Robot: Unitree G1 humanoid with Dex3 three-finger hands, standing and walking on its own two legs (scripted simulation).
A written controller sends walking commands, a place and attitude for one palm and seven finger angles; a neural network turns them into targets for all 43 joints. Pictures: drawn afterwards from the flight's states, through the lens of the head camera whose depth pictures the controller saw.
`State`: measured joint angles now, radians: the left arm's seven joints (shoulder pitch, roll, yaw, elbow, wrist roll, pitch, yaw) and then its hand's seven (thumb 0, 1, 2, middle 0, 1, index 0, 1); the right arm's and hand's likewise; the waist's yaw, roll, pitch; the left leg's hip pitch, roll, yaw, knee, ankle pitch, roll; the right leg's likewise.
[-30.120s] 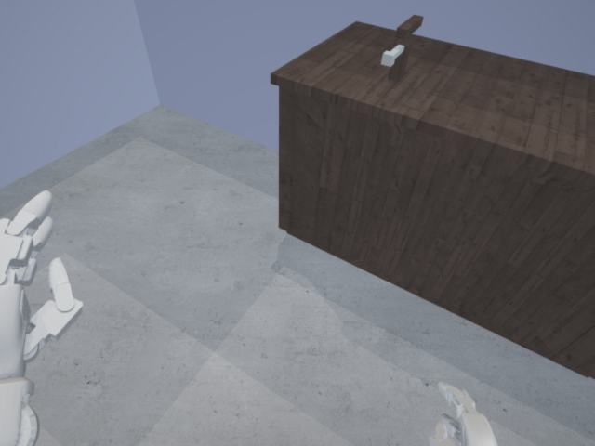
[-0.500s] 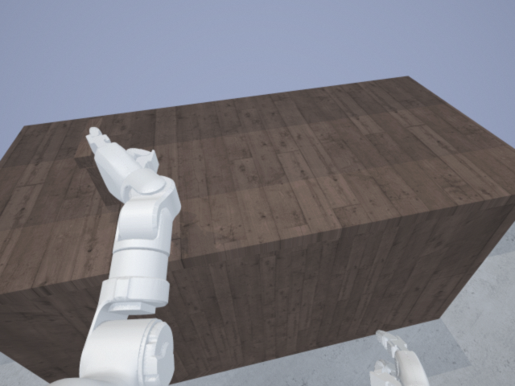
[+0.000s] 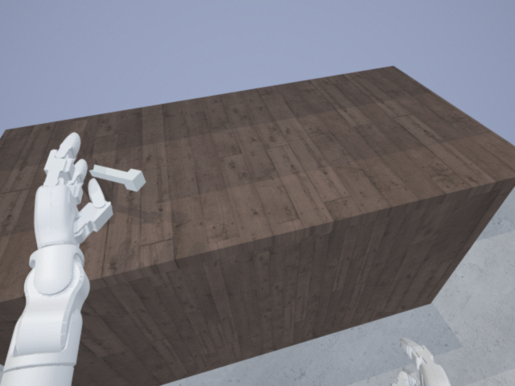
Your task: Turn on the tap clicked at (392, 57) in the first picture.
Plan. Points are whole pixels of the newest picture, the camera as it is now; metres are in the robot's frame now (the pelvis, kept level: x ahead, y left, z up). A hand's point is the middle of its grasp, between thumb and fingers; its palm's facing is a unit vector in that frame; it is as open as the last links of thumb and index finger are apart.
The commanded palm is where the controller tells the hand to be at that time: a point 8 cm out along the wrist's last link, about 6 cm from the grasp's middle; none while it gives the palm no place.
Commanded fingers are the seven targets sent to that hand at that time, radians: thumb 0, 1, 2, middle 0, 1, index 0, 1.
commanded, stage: draw the hand back beside the body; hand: left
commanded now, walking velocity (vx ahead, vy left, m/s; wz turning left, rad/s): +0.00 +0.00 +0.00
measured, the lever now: (134, 180) +0.42 +0.28 +0.10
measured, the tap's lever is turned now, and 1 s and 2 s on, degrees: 55 55 55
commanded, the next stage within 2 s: step back with the hand held close in 1.06 s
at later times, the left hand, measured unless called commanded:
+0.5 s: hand (78, 249) +0.23 +0.25 +0.17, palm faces +0.37 -0.89 -0.27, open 7.5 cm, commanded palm +0.18 +0.29 +0.17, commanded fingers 0.00 0.90 0.90 -0.20 -0.29 -0.20 -0.29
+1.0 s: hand (49, 282) +0.18 +0.27 +0.16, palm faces +0.44 -0.84 -0.32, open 7.4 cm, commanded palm +0.14 +0.30 +0.17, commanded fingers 0.00 0.90 0.90 -0.20 -0.30 -0.20 -0.30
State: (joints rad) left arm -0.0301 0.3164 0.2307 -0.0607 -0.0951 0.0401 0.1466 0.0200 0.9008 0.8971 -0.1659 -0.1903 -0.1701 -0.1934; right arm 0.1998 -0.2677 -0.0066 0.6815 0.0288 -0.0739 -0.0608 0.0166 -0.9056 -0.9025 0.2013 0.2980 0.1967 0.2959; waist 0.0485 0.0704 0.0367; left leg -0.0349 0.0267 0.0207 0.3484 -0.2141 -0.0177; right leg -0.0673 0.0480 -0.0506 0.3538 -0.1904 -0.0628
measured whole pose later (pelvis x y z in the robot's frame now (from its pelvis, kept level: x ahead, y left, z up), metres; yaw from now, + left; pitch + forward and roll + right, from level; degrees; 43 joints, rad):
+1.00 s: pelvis -0.02 +0.02 +0.00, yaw +1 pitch -8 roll +0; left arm 0.37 0.31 0.26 -0.32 -0.07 -0.11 0.10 0.02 0.90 0.90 -0.21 -0.30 -0.21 -0.31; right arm 0.17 -0.22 0.02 0.66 0.00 -0.13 -0.05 0.02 -0.90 -0.90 0.20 0.30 0.20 0.30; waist 0.07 0.07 0.06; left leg -0.01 0.00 0.01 0.33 -0.19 0.01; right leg -0.02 0.02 -0.06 0.29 -0.14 -0.03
